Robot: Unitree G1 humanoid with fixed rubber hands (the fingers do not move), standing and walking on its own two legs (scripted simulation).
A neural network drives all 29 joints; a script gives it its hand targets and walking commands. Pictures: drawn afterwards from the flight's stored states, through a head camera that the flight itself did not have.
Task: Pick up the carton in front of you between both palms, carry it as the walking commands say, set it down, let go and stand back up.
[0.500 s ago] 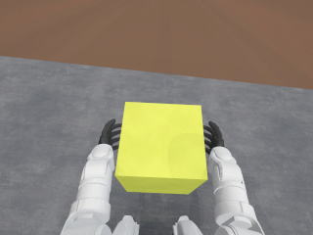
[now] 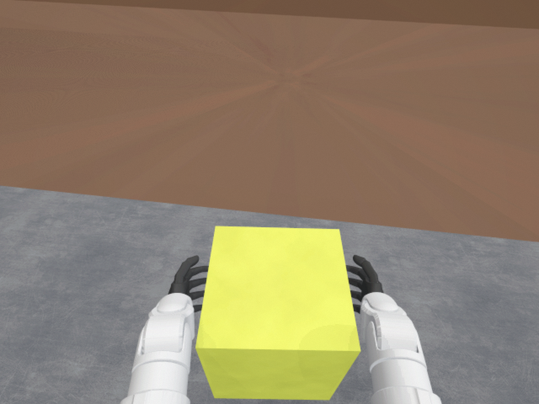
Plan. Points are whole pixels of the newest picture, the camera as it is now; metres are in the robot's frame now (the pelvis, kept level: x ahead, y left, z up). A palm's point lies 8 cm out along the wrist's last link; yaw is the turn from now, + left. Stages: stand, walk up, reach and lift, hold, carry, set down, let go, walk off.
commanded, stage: reach and lift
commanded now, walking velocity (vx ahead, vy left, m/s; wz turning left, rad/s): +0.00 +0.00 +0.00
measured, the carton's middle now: (274, 316) +0.31 +0.00 -0.05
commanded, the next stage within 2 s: hold in 0.90 s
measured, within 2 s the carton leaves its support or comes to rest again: neither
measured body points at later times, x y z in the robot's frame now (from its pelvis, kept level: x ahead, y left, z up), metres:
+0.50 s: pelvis +0.00 +0.00 +0.00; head -0.02 +0.01 +0.45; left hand +0.31 +0.15 +0.02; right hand +0.31 -0.15 +0.02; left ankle +0.03 +0.13 -0.74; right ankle +0.02 -0.13 -0.74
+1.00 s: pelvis +0.01 +0.00 +0.01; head -0.02 +0.00 +0.46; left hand +0.30 +0.15 +0.04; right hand +0.31 -0.15 +0.04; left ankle +0.03 +0.13 -0.74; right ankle +0.02 -0.13 -0.74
